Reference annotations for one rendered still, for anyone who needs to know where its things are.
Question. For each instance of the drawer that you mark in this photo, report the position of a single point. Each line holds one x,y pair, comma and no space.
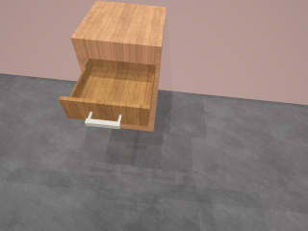
112,88

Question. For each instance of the handle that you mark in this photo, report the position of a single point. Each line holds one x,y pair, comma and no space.
103,123

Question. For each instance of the cabinet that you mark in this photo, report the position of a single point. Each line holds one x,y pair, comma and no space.
123,32

